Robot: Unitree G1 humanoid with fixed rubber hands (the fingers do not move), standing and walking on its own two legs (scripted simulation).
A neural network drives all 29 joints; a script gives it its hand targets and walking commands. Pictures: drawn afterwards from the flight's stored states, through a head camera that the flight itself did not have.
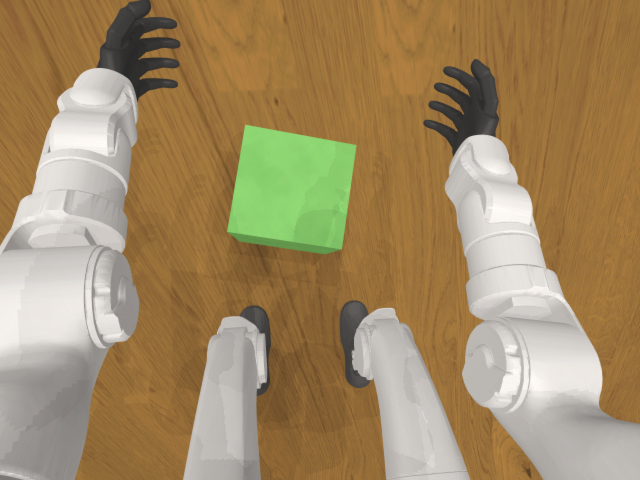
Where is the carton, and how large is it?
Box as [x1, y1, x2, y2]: [227, 125, 355, 253]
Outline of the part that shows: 245,125 227,231 238,240 319,253 327,253 341,249 355,145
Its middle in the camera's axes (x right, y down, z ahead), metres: -0.07 -0.08 +0.84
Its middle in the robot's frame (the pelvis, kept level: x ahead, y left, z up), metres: +0.48 +0.01 -0.50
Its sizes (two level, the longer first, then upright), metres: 0.210 0.200 0.250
